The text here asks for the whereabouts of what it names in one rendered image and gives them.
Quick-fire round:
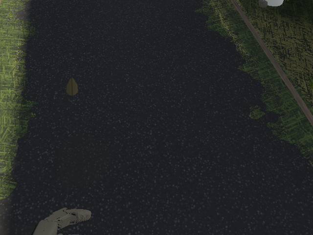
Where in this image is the robot left hand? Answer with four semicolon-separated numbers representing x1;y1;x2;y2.
31;208;92;235

